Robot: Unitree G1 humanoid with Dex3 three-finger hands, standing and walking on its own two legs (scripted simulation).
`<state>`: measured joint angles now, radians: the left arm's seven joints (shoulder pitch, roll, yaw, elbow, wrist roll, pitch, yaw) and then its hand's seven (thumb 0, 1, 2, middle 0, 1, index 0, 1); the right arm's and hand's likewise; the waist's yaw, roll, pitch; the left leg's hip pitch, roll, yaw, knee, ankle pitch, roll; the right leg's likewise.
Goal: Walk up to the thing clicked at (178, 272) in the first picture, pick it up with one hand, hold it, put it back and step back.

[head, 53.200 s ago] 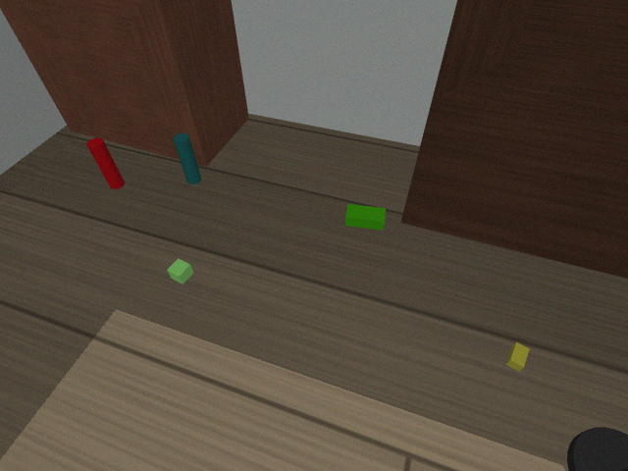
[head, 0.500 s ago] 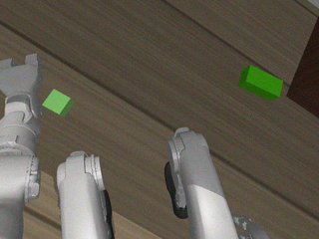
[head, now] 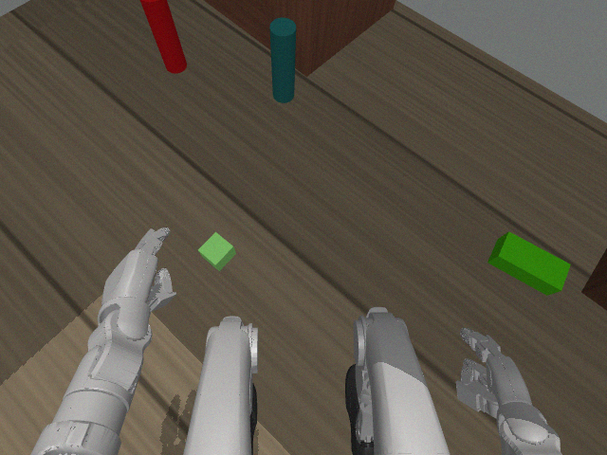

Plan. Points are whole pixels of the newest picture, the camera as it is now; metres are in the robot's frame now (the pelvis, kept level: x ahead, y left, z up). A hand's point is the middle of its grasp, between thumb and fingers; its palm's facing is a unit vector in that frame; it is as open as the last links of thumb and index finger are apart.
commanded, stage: home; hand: left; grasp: from above
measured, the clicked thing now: (217, 251) +0.52 +0.20 -0.48
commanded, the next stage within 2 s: none
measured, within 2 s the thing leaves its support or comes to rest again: neither
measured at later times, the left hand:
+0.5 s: hand (107, 321) +0.26 +0.18 +0.11, palm faces +0.07 -0.97 -0.23, open 7.4 cm
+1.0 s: hand (51, 358) +0.23 +0.19 +0.16, palm faces +0.09 -0.98 -0.19, open 7.5 cm
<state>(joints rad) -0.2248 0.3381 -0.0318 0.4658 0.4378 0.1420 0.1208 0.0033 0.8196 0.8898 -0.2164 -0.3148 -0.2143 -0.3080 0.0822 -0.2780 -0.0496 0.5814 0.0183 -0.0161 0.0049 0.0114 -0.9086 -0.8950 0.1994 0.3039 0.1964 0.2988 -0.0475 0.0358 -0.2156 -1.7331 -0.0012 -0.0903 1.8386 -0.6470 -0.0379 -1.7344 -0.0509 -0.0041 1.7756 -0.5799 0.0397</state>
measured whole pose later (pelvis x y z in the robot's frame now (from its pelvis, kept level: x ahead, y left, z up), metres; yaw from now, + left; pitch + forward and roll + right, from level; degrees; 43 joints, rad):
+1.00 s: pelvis +0.07 +0.00 +0.21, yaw +2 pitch +9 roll -2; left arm 0.49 0.22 0.03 -0.12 -0.05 0.46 0.01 0.01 0.88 0.89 -0.20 -0.30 -0.20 -0.29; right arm 0.26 -0.22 0.02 0.52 0.01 -0.26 -0.18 0.02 -0.90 -0.90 0.20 0.30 0.20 0.30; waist -0.03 0.04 -0.16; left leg -0.68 0.03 -0.07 1.01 -0.50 -0.02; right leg -0.67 -0.04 -0.04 0.94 -0.43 0.04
